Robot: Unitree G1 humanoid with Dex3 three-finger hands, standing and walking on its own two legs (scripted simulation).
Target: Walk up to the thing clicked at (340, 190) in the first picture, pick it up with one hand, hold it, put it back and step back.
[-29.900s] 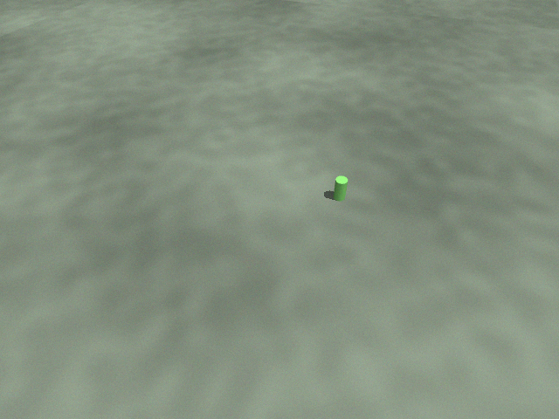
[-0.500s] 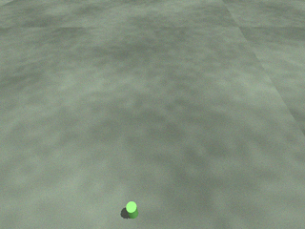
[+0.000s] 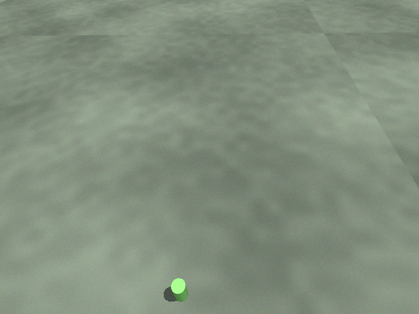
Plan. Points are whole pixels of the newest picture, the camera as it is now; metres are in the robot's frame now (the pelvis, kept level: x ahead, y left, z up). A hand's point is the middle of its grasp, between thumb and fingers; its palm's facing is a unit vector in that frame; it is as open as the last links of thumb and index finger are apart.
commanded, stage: stand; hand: left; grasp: from above
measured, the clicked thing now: (179, 290) +0.38 +0.18 -0.72
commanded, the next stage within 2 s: step back in 0.82 s
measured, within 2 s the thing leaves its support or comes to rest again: neither
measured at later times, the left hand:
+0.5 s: hand out of the picture +0.07 +0.25 -0.16, palm faces +0.00 -0.94 -0.34, open 7.4 cm
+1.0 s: hand out of the picture +0.08 +0.27 -0.16, palm faces -0.01 -0.93 -0.37, open 7.4 cm
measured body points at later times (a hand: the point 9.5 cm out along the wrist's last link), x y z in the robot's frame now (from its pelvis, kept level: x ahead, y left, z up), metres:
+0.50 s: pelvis +0.00 +0.00 +0.00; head +0.00 -0.01 +0.45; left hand +0.07 +0.29 -0.13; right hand +0.07 -0.30 -0.14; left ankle +0.00 +0.14 -0.75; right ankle +0.00 -0.13 -0.75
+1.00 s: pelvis -0.02 +0.01 -0.01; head +0.03 +0.01 +0.44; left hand +0.08 +0.32 -0.14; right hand +0.06 -0.31 -0.14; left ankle -0.02 +0.13 -0.73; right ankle +0.00 -0.13 -0.75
